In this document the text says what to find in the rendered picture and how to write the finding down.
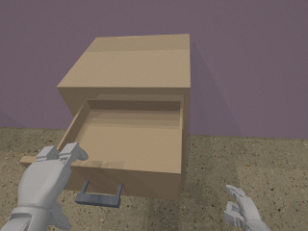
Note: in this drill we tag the robot right hand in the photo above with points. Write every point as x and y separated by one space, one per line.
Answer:
238 215

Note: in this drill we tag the left robot forearm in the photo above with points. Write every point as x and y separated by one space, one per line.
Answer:
28 218

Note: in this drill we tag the drawer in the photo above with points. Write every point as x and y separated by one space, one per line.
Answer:
136 142

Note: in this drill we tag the handle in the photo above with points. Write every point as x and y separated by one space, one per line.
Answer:
101 200

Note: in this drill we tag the robot left hand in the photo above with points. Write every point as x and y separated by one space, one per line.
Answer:
44 180

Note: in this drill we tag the cabinet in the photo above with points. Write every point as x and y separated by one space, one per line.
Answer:
153 67

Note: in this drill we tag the right robot forearm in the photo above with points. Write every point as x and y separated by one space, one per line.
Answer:
255 225

